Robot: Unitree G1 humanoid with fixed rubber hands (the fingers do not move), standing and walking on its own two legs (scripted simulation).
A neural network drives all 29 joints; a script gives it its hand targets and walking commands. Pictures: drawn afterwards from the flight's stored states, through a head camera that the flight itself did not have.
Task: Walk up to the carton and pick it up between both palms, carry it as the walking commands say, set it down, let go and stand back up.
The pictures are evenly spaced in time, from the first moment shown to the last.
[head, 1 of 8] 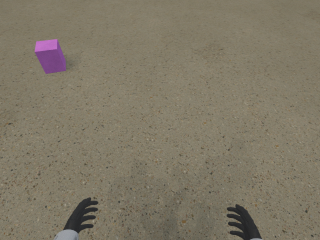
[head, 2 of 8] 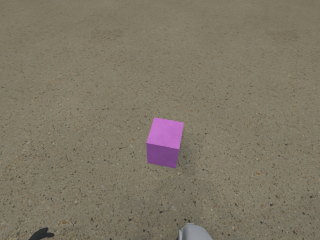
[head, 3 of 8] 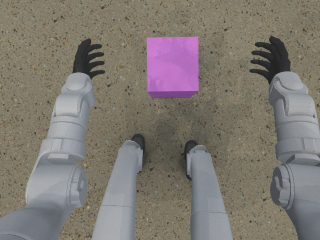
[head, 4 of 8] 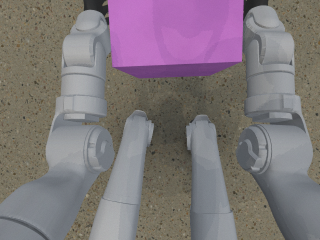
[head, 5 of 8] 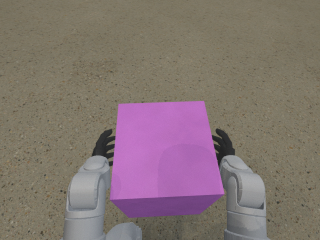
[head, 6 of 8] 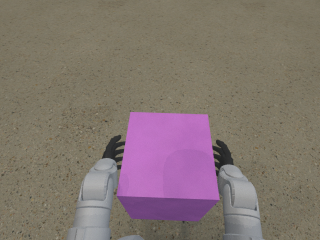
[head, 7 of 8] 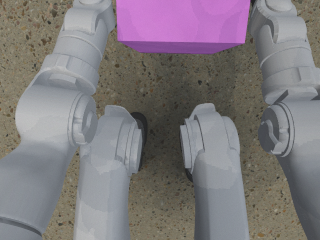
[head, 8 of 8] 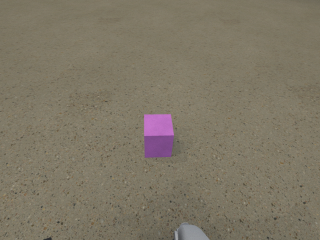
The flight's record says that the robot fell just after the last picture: no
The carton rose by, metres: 0.69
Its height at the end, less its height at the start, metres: +0.00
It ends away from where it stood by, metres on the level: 1.17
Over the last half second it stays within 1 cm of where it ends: yes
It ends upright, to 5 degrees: yes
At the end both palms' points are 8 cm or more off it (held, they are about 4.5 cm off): yes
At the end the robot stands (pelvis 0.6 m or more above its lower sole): yes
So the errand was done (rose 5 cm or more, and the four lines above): yes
